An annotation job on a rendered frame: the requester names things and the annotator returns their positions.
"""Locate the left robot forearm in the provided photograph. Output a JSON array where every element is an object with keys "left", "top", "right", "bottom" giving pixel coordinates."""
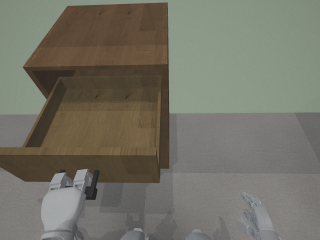
[{"left": 40, "top": 229, "right": 75, "bottom": 240}]

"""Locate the cabinet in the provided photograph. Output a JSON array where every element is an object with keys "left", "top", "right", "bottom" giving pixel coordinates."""
[{"left": 23, "top": 2, "right": 170, "bottom": 169}]

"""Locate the drawer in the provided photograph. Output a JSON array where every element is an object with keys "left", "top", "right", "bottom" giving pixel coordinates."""
[{"left": 0, "top": 75, "right": 163, "bottom": 183}]

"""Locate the right robot forearm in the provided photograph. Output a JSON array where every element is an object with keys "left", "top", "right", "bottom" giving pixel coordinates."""
[{"left": 256, "top": 229, "right": 282, "bottom": 240}]

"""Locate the left robot thigh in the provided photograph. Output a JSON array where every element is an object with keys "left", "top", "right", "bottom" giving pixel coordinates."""
[{"left": 120, "top": 230, "right": 149, "bottom": 240}]

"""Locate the right robot shin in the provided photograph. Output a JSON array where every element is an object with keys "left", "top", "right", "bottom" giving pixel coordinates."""
[{"left": 192, "top": 229, "right": 202, "bottom": 233}]

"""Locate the robot left hand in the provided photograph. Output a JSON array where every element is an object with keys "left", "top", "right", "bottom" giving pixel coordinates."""
[{"left": 41, "top": 169, "right": 93, "bottom": 240}]

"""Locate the handle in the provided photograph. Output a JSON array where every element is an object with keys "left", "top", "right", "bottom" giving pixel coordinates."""
[{"left": 59, "top": 169, "right": 100, "bottom": 200}]

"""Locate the robot right hand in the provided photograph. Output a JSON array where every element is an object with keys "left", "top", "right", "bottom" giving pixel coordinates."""
[{"left": 237, "top": 192, "right": 276, "bottom": 239}]

